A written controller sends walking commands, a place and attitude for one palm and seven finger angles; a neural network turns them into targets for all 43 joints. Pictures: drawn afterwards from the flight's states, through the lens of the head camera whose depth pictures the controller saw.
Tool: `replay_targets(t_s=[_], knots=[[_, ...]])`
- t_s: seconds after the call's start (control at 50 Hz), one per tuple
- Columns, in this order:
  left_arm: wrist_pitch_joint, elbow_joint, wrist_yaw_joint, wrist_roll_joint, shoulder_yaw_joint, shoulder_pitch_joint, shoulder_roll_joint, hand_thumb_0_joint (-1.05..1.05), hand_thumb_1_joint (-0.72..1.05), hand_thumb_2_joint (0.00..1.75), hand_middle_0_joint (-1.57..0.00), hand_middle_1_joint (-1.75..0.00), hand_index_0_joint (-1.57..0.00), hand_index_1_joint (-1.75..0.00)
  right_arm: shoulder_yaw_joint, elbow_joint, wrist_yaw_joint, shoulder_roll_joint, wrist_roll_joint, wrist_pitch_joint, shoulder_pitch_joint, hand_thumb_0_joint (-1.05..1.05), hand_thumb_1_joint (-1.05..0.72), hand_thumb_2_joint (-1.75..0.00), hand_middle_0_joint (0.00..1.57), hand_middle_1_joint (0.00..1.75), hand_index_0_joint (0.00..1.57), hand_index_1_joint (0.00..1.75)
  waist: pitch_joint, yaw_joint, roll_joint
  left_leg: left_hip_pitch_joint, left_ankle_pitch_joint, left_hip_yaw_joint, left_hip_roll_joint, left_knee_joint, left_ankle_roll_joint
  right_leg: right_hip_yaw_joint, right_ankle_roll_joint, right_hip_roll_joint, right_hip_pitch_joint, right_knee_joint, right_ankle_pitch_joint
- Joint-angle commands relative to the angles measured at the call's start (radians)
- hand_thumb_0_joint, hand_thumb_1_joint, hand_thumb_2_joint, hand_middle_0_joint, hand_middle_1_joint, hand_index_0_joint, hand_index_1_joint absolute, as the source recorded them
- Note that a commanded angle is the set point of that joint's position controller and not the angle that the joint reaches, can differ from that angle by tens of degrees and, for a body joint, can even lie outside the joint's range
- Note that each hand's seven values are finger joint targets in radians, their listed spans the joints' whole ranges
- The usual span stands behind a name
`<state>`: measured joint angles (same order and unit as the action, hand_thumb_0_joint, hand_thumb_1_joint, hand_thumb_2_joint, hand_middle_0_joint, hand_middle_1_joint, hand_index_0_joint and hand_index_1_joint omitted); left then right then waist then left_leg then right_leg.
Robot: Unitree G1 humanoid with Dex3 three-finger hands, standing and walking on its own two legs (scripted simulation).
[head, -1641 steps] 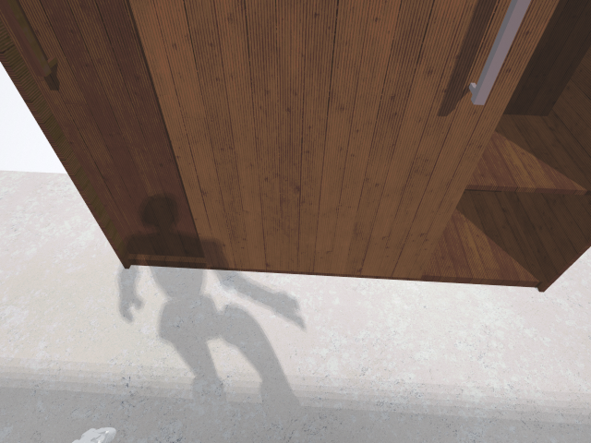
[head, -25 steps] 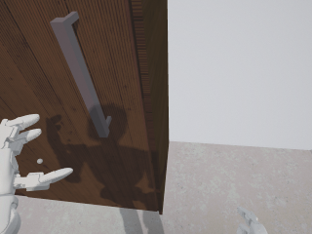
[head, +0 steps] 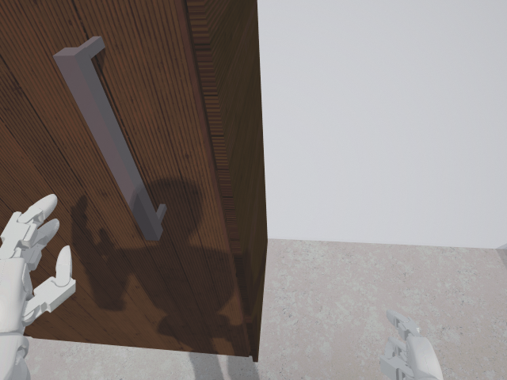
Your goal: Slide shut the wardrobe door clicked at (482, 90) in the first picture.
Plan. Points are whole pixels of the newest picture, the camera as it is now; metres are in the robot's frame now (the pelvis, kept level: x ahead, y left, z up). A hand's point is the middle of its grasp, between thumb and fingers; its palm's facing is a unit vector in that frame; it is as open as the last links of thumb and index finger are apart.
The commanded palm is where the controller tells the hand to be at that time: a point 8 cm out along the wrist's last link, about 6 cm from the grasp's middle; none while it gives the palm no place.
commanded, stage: draw the hand back to the body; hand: left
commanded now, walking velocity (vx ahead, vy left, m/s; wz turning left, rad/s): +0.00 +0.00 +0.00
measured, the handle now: (129, 156) +0.34 +0.22 +0.22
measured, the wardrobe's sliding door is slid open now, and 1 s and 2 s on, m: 0.01 0.01 0.01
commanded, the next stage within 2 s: step back with the hand held close in 0.26 s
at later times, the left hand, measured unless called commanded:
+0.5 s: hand (68, 273) +0.19 +0.25 +0.16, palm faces +0.42 -0.77 -0.48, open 7.4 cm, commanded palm +0.13 +0.28 +0.17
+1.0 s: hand (67, 335) +0.12 +0.22 +0.15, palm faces +0.39 -0.73 -0.56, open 7.4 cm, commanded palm +0.06 +0.26 +0.17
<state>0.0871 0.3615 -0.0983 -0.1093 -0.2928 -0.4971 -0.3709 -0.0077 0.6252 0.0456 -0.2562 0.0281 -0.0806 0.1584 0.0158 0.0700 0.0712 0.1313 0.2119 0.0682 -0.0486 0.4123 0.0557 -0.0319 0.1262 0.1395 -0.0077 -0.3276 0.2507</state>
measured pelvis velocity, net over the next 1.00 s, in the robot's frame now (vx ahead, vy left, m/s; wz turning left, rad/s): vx -0.09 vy -0.04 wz -0.02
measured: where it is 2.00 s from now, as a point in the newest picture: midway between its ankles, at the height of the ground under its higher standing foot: outside the picture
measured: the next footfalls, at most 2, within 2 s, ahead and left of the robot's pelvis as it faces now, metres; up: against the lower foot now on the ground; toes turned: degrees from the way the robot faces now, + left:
right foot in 0.96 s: -0.01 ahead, -0.15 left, +0.00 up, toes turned -1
left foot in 1.20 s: -0.10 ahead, +0.11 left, +0.00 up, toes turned +4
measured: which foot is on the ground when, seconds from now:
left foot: down 0.00-0.96, up 0.98-1.00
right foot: down 0.00-0.80, up 0.82-0.94, down 0.96-1.00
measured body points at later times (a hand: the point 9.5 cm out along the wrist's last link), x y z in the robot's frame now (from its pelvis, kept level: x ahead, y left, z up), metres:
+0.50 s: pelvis -0.01 -0.02 +0.00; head -0.02 -0.05 +0.45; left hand +0.16 +0.29 +0.19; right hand +0.17 -0.25 -0.10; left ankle +0.01 +0.08 -0.74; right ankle -0.04 -0.02 -0.74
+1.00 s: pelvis -0.09 -0.04 -0.02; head -0.06 -0.07 +0.42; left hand +0.09 +0.25 +0.18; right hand +0.08 -0.28 -0.12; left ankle -0.03 +0.08 -0.73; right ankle -0.05 -0.15 -0.74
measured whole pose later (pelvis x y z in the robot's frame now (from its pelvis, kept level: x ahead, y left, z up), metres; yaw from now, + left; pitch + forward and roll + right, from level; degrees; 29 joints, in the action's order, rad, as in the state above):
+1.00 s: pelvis -0.09 -0.04 -0.02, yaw -1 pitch +0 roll +1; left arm 0.12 0.50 -0.15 -0.06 -0.43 -0.55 -0.44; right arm -0.02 0.58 0.08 -0.23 0.03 -0.05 0.20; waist 0.05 0.01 0.06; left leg 0.45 0.40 0.03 0.01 0.78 0.00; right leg 0.00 0.01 0.01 -0.40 -0.69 0.28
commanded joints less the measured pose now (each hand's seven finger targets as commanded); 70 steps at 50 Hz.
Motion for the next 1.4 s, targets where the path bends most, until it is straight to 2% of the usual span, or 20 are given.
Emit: replay_targets(t_s=[0.0, 0.36, 0.38, 0.42, 0.46, 0.56, 0.6, 0.68, 0.74, 0.76, 0.78, 0.8, 0.9, 0.92, 0.94, 0.98, 1.12, 1.22, 1.34, 1.38], knots=[[0.060, 0.196, -0.025, -0.006, -0.146, 0.083, -0.199, 0.00, 0.90, 0.90, -0.20, -0.30, -0.20, -0.30, -0.034, -0.149, 0.006, -0.096, 0.002, -0.044, -0.114, 0.00, -0.90, -0.90, 0.20, 0.30, 0.20, 0.30, -0.056, -0.016, -0.027, -0.116, -0.219, -0.081, 0.071, 0.002, 0.000, 0.145, -0.144, -0.178, -0.121, 0.069, -0.371], [0.085, 0.163, -0.031, -0.006, -0.210, 0.131, -0.268, 0.00, 0.90, 0.90, -0.20, -0.30, -0.20, -0.30, -0.043, -0.129, 0.011, -0.103, 0.005, -0.049, -0.122, 0.00, -0.90, -0.90, 0.20, 0.30, 0.20, 0.30, -0.056, -0.011, -0.045, -0.085, -0.154, -0.083, 0.063, 0.017, 0.004, 0.181, -0.157, -0.193, -0.118, 0.090, -0.304], [0.124, 0.300, -0.041, 0.007, -0.294, 0.254, -0.364, 0.00, 0.90, 0.90, -0.20, -0.30, -0.20, -0.30, -0.039, -0.187, 0.012, -0.110, 0.019, -0.037, -0.120, 0.00, -0.90, -0.90, 0.20, 0.30, 0.20, 0.30, 0.003, -0.028, -0.025, -0.064, -0.096, -0.104, 0.078, 0.088, 0.018, 0.307, -0.231, -0.257, -0.284, 0.123, -0.469], [0.115, 0.155, -0.036, 0.028, -0.213, 0.111, -0.244, 0.00, 0.90, 0.90, -0.20, -0.30, -0.20, -0.30, -0.043, -0.163, 0.012, -0.094, 0.016, -0.017, -0.084, 0.00, -0.90, -0.90, 0.20, 0.30, 0.20, 0.30, -0.060, -0.052, -0.120, -0.083, -0.098, -0.063, 0.060, 0.095, 0.010, 0.212, -0.295, -0.250, -0.258, 0.071, -0.684], [0.106, 0.178, -0.031, 0.035, -0.175, 0.083, -0.209, 0.00, 0.90, 0.90, -0.20, -0.30, -0.20, -0.30, -0.052, -0.182, 0.015, -0.108, 0.022, 0.001, -0.081, 0.00, -0.90, -0.90, 0.20, 0.30, 0.20, 0.30, -0.140, -0.061, -0.064, -0.150, -0.201, -0.044, 0.079, 0.055, 0.022, 0.128, -0.335, -0.208, -0.254, -0.024, -0.750], [0.061, 0.259, -0.042, 0.045, -0.219, -0.013, -0.232, 0.00, 0.90, 0.90, -0.20, -0.30, -0.20, -0.30, -0.045, -0.253, 0.030, -0.109, 0.003, 0.041, -0.115, 0.00, -0.90, -0.90, 0.20, 0.30, 0.20, 0.30, -0.166, -0.028, 0.105, 0.057, -0.161, -0.128, 0.175, 0.018, 0.033, 0.122, -0.200, -0.175, -0.201, -0.118, -0.199], [0.064, 0.264, -0.048, 0.039, -0.248, -0.062, -0.260, 0.00, 0.90, 0.90, -0.20, -0.30, -0.20, -0.30, -0.043, -0.258, 0.033, -0.102, 0.006, 0.049, -0.098, 0.00, -0.90, -0.90, 0.20, 0.30, 0.20, 0.30, -0.116, -0.046, -0.028, 0.104, -0.094, -0.113, 0.136, 0.108, 0.017, 0.216, -0.176, -0.247, -0.257, -0.033, -0.270], [0.090, 0.276, -0.063, 0.031, -0.288, -0.052, -0.296, 0.00, 0.90, 0.90, -0.20, -0.30, -0.20, -0.30, -0.067, -0.236, 0.019, -0.086, 0.034, 0.030, -0.064, 0.00, -0.90, -0.90, 0.20, 0.30, 0.20, 0.30, -0.117, -0.077, -0.243, 0.134, 0.186, 0.030, 0.012, 0.249, -0.022, 0.209, -0.354, -0.295, -0.224, 0.010, -0.858], [0.093, 0.268, -0.065, 0.033, -0.260, -0.043, -0.267, 0.00, 0.90, 0.90, -0.20, -0.30, -0.20, -0.30, -0.059, -0.212, 0.033, -0.104, 0.029, 0.040, -0.047, 0.00, -0.90, -0.90, 0.20, 0.30, 0.20, 0.30, -0.146, -0.110, -0.042, -0.045, -0.129, -0.023, 0.102, -0.007, 0.035, 0.062, -0.420, -0.174, -0.297, -0.278, -0.907], [0.087, 0.304, -0.069, 0.030, -0.250, -0.057, -0.253, 0.00, 0.90, 0.90, -0.20, -0.30, -0.20, -0.30, -0.060, -0.233, 0.040, -0.134, 0.016, 0.047, -0.083, 0.00, -0.90, -0.90, 0.20, 0.30, 0.20, 0.30, -0.177, -0.087, 0.196, -0.044, -0.338, -0.201, 0.275, -0.084, 0.114, 0.051, -0.392, -0.090, -0.340, -0.552, -0.489], [0.084, 0.313, -0.074, 0.023, -0.272, -0.065, -0.246, 0.00, 0.90, 0.90, -0.20, -0.30, -0.20, -0.30, -0.058, -0.267, 0.030, -0.104, -0.020, 0.046, -0.130, 0.00, -0.90, -0.90, 0.20, 0.30, 0.20, 0.30, -0.197, -0.038, 0.304, 0.112, -0.408, -0.319, 0.392, -0.083, 0.156, 0.194, -0.235, -0.113, -0.328, -0.775, 0.261], [0.071, 0.288, -0.066, 0.034, -0.277, -0.073, -0.235, 0.00, 0.90, 0.90, -0.20, -0.30, -0.20, -0.30, -0.063, -0.239, 0.030, -0.068, -0.028, 0.027, -0.087, 0.00, -0.90, -0.90, 0.20, 0.30, 0.20, 0.30, -0.152, -0.032, 0.207, 0.210, -0.282, -0.271, 0.368, -0.075, 0.151, 0.205, -0.154, -0.136, -0.329, -0.832, 0.302], [0.071, 0.328, -0.079, 0.049, -0.288, -0.054, -0.253, 0.00, 0.90, 0.90, -0.20, -0.30, -0.20, -0.30, -0.043, -0.224, 0.047, -0.091, 0.008, -0.013, -0.062, 0.00, -0.90, -0.90, 0.20, 0.30, 0.20, 0.30, -0.058, -0.044, -0.096, 0.389, 0.180, -0.153, 0.216, 0.128, 0.029, 0.073, -0.141, -0.204, -0.200, -0.170, 0.004], [0.083, 0.330, -0.080, 0.057, -0.300, -0.019, -0.283, 0.00, 0.90, 0.90, -0.20, -0.30, -0.20, -0.30, -0.045, -0.226, 0.049, -0.081, 0.004, -0.016, -0.049, 0.00, -0.90, -0.90, 0.20, 0.30, 0.20, 0.30, -0.041, -0.065, -0.304, 0.372, 0.290, -0.075, 0.089, 0.321, -0.023, 0.286, -0.081, -0.338, -0.311, -0.011, -0.024], [0.094, 0.335, -0.084, 0.047, -0.298, 0.020, -0.282, 0.00, 0.90, 0.90, -0.20, -0.30, -0.20, -0.30, -0.044, -0.216, 0.046, -0.067, -0.002, -0.030, -0.041, 0.00, -0.90, -0.90, 0.20, 0.30, 0.20, 0.30, -0.057, -0.074, -0.362, 0.330, 0.319, -0.060, 0.028, 0.510, -0.059, 0.423, 0.008, -0.483, -0.393, 0.065, -0.080], [0.086, 0.329, -0.081, 0.046, -0.248, 0.009, -0.236, 0.00, 0.90, 0.90, -0.20, -0.30, -0.20, -0.30, -0.057, -0.200, 0.036, -0.068, 0.006, -0.043, -0.028, 0.00, -0.90, -0.90, 0.20, 0.30, 0.20, 0.30, -0.092, -0.069, -0.263, 0.297, 0.315, -0.129, 0.055, 0.696, -0.062, 0.483, 0.079, -0.514, -0.405, 0.051, -0.058], [0.134, 0.365, -0.123, 0.065, -0.299, -0.054, -0.255, 0.00, 0.90, 0.90, -0.20, -0.30, -0.20, -0.30, -0.038, -0.179, 0.059, -0.055, -0.011, -0.026, -0.016, 0.00, -0.90, -0.90, 0.20, 0.30, 0.20, 0.30, -0.157, -0.087, -0.126, 0.143, 0.127, -0.041, 0.076, 0.159, -0.050, 0.214, -0.027, -0.396, -0.279, -0.111, -0.196], [0.140, 0.405, -0.111, 0.048, -0.328, -0.052, -0.257, 0.00, 0.90, 0.90, -0.20, -0.30, -0.20, -0.30, -0.057, -0.208, 0.064, -0.081, -0.011, -0.024, -0.052, 0.00, -0.90, -0.90, 0.20, 0.30, 0.20, 0.30, -0.121, -0.065, 0.205, 0.279, -0.241, -0.257, 0.331, -0.047, 0.050, 0.019, -0.152, -0.169, -0.280, -0.444, 0.097], [0.130, 0.358, -0.081, 0.060, -0.262, -0.012, -0.201, 0.00, 0.90, 0.90, -0.20, -0.30, -0.20, -0.30, -0.059, -0.174, 0.028, -0.091, -0.012, -0.045, -0.036, 0.00, -0.90, -0.90, 0.20, 0.30, 0.20, 0.30, -0.090, -0.060, 0.042, 0.256, -0.318, -0.158, 0.280, 0.146, 0.007, 0.050, -0.138, -0.199, -0.235, -0.192, -0.116], [0.124, 0.309, -0.072, 0.057, -0.218, 0.030, -0.191, 0.00, 0.90, 0.90, -0.20, -0.30, -0.20, -0.30, -0.060, -0.175, 0.025, -0.069, -0.010, -0.032, -0.033, 0.00, -0.90, -0.90, 0.20, 0.30, 0.20, 0.30, -0.087, -0.081, -0.214, 0.336, 0.062, -0.057, 0.120, 0.323, -0.066, 0.303, -0.046, -0.394, -0.260, -0.057, -0.335]])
